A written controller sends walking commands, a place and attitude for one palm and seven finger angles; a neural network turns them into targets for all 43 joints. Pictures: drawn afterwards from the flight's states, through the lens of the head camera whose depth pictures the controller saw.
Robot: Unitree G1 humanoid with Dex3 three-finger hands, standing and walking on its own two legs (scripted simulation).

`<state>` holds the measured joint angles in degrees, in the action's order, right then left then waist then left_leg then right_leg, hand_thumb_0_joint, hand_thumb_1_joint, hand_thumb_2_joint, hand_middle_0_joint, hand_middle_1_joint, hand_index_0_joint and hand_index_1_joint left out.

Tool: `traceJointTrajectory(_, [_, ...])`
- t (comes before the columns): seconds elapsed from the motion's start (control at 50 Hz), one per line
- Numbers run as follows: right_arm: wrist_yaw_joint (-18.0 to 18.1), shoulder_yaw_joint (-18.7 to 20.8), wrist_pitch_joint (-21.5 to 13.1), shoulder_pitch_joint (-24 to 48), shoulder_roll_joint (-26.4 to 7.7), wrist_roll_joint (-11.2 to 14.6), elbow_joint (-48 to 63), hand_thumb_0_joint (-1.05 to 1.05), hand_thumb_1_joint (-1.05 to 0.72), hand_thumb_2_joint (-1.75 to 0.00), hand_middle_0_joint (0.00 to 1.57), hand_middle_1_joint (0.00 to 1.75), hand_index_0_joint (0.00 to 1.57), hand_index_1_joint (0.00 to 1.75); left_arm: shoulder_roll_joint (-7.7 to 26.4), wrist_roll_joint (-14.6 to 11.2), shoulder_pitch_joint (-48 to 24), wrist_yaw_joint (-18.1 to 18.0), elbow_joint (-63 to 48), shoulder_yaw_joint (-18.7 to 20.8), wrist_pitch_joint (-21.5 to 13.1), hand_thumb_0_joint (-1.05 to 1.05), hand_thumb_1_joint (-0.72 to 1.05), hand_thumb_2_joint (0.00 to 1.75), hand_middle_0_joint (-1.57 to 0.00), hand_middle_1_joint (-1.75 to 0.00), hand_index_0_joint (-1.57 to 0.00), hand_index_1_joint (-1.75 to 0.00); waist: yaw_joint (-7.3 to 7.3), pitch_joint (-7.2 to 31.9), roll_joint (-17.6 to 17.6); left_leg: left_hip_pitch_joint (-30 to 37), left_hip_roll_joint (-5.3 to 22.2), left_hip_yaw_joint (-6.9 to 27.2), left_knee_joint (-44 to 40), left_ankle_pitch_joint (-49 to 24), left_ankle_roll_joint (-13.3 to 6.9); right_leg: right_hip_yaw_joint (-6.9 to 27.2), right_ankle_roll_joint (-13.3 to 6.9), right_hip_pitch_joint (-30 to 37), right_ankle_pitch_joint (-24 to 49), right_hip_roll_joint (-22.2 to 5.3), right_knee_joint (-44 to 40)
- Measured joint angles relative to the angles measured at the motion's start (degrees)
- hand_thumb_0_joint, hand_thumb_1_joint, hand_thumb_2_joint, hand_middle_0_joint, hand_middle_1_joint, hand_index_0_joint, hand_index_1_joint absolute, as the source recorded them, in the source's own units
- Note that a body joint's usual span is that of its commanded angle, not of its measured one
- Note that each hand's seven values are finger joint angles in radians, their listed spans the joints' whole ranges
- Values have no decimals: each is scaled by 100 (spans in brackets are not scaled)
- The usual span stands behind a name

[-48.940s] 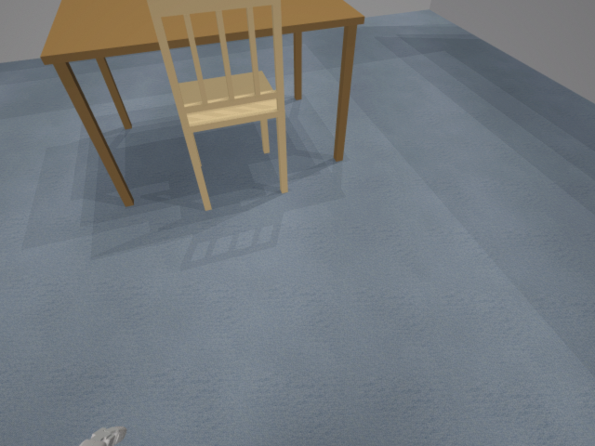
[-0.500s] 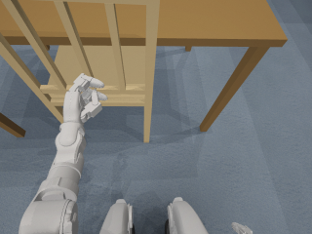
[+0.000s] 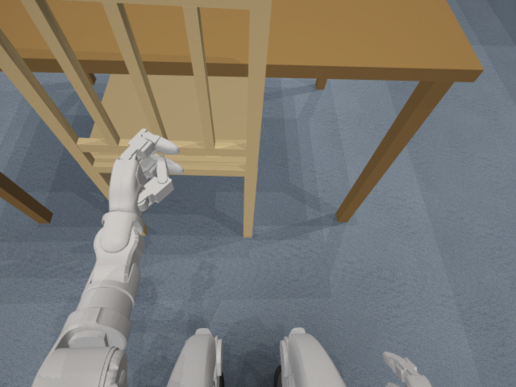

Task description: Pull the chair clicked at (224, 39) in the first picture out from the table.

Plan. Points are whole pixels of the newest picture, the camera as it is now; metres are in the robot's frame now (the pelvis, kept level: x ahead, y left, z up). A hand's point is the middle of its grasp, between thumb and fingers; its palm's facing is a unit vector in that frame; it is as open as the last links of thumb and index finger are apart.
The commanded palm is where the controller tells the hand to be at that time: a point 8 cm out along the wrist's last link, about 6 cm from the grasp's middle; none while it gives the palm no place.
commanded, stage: open the thumb and straighten the fingers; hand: left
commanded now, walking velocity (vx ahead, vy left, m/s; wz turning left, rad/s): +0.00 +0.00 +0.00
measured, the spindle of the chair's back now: (143, 89) +0.59 +0.19 +0.05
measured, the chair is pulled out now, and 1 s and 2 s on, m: -0.10 -0.10 -0.10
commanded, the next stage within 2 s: draw the fingers out of the gap in 0.70 s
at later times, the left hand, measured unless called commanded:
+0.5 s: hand (170, 182) +0.42 +0.13 +0.02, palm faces -0.06 -1.00 -0.05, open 14.9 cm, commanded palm +0.41 +0.19 +0.02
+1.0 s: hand (167, 192) +0.41 +0.14 +0.02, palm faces -0.06 -1.00 -0.05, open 17.5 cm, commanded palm +0.38 +0.19 +0.02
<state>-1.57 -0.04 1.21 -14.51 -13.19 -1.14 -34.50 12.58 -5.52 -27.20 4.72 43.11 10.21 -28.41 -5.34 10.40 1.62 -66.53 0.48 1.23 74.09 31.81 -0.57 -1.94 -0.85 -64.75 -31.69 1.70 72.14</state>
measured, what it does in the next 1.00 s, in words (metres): stands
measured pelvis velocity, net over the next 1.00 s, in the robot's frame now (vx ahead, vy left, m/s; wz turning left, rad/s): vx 0.01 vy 0.00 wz -0.01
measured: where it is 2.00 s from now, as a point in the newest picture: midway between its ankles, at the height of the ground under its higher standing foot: outside the picture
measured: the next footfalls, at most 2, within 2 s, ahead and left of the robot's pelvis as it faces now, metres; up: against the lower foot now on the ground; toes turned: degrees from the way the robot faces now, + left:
none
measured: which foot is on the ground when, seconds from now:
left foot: down 0.00-1.00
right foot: down 0.00-1.00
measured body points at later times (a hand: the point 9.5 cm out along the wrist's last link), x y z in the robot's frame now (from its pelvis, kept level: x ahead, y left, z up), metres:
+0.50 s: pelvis +0.00 +0.00 +0.00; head +0.13 +0.01 +0.43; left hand +0.42 +0.19 +0.02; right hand +0.09 -0.26 -0.12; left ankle +0.02 +0.11 -0.62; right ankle +0.02 -0.11 -0.62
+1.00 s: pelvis +0.01 +0.00 +0.00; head +0.13 +0.01 +0.43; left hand +0.40 +0.19 +0.02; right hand +0.09 -0.25 -0.12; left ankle +0.02 +0.11 -0.62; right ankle +0.02 -0.11 -0.62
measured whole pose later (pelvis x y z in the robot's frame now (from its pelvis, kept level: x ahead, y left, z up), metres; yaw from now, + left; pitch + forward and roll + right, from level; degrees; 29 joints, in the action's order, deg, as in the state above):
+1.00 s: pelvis +0.01 +0.00 +0.00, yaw -1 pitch +25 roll -2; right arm -2.0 0.4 1.3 -16.1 -13.3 -0.6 -33.8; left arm 13.0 -6.8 -22.3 7.5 38.4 10.1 -26.3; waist -4.9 10.9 1.9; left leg -66.4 0.8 0.5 73.9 32.3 -0.8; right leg -1.1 -0.6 -65.0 -31.9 2.0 72.0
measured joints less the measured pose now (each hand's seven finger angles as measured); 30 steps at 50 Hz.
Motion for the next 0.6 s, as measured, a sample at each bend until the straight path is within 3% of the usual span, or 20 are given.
traceJointTrajectory(0.12, [1, 17, 29, -17, -23, 36, 51, 1, -91, -90, 20, 30, 20, 30, 117, -11, 72, 166, -89, -33, 226, 1, 68, 79, -50, -145, -50, -145, 6, -26, 35, 5, 10, -7, -2, 0, 4, 9, -6, -3, 5, 11, 2])
traceJointTrajectory(0.2, [38, 14, -7, -70, -21, 58, 22, 1, -91, -90, 20, 30, 20, 30, 65, -105, 138, 174, -184, -46, 276, 1, 36, 63, -50, -145, -50, -145, 28, -22, 34, 67, 7, -13, -66, -17, 3, 16, -2, 56, 20, 8, -56])
traceJointTrajectory(0.3, [39, -11, -66, -94, -26, 33, -26, 1, -91, -90, 20, 30, 20, 30, 99, -23, -26, 175, 35, 11, 168, 1, -10, 42, -47, -135, -47, -135, 2, 17, 11, -6, 2, 4, -18, -7, 8, -1, -8, -11, 4, 4, -10])
traceJointTrajectory(0.42, [21, 14, -74, -88, -40, 23, -13, 1, -91, -90, 20, 30, 20, 30, 153, -41, -123, 219, 84, 63, 186, 0, -40, 27, -37, -106, -37, -106, -30, -24, 31, -120, 11, -3, 75, 23, 3, 5, -4, -125, -15, 14, 72])
traceJointTrajectory(0.6, [23, 1, -91, -124, -21, 3, -56, 1, -91, -90, 20, 30, 20, 30, 156, -15, -228, 175, 156, 142, 189, -1, -53, 21, -16, -47, -16, -47, -43, -1, 36, -195, 10, -28, 101, 38, -10, 30, 12, -209, -28, 12, 105])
